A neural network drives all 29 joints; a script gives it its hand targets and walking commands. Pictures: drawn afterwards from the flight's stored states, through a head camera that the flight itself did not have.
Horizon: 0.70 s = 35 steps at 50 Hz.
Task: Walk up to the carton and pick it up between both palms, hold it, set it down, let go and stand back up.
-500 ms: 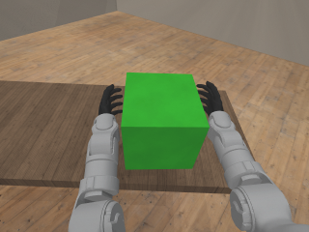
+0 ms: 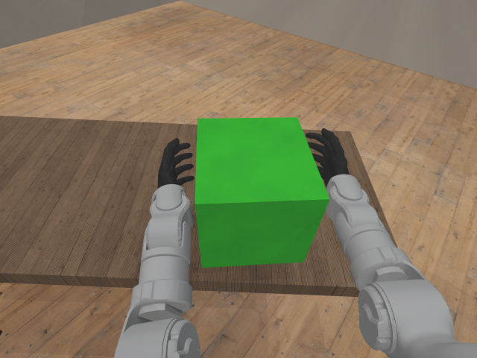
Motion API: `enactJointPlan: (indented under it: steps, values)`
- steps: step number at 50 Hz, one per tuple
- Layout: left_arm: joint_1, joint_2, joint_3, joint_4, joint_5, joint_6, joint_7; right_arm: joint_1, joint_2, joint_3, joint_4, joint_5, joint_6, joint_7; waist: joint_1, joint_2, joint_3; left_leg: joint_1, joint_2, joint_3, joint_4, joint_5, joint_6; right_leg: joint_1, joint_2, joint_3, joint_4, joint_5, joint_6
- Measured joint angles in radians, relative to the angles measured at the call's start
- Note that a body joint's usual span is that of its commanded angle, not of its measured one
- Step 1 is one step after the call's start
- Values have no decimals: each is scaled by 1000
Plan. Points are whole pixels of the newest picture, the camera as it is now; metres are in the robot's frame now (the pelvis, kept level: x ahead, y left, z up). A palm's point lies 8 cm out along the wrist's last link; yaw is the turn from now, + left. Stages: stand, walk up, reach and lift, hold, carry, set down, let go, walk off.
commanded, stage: set down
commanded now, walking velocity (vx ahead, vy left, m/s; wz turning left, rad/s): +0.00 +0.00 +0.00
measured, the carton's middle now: (250, 190) +0.41 +0.01 +0.06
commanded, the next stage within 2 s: none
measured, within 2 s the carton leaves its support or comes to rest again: rests again in 1.30 s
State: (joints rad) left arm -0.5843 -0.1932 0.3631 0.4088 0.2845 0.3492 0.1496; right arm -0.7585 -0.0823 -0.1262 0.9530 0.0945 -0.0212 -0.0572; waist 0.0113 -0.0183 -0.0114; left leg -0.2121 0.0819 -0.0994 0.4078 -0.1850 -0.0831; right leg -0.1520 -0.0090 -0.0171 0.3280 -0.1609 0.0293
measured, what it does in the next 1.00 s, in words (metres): stands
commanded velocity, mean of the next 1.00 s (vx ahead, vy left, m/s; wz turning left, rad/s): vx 0.00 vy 0.00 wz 0.00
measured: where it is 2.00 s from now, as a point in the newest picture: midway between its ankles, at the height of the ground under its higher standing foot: outside the picture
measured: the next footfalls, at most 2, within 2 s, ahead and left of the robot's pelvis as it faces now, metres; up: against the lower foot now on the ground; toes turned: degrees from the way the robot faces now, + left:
none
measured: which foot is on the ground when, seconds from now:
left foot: down 0.00-1.00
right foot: down 0.00-1.00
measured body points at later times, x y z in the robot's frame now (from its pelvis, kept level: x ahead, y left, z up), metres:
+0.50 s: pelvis +0.01 -0.01 +0.00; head +0.03 +0.01 +0.45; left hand +0.39 +0.15 +0.09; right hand +0.44 -0.14 +0.10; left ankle +0.02 +0.17 -0.74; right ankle +0.01 -0.14 -0.74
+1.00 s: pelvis +0.02 -0.02 +0.00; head +0.06 +0.00 +0.45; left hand +0.39 +0.15 +0.06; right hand +0.45 -0.13 +0.08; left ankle +0.02 +0.17 -0.74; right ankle +0.01 -0.14 -0.74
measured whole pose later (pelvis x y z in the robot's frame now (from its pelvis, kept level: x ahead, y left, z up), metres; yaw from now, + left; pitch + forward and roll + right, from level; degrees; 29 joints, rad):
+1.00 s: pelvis +0.02 -0.02 +0.00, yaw -1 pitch +5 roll -2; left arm -0.51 -0.24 0.40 0.41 0.30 0.20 0.15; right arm -0.76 -0.06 -0.18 1.01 0.04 -0.13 0.00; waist 0.05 -0.02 -0.01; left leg -0.28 0.11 -0.10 0.38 -0.19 -0.10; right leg -0.24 0.02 -0.02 0.33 -0.18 0.00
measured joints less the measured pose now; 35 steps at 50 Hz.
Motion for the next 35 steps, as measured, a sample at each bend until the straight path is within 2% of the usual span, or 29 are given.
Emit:
enactJointPlan:
  steps: [15, 35]
  values:
    - [28, -28, 15, 0, 0, -44, 15, 0, -3, -13, 35, 0, -37, 29, 28, 0, 7, 0, 14, 0, -13, -4, -11, -8, 13, 0, 0, -9, -12]
    - [49, -54, 41, 0, 20, -98, 14, 0, 5, -45, 44, -37, -67, 57, 36, 0, 14, -35, 24, 1, -25, -4, -18, -50, 22, 0, 0, -15, -21]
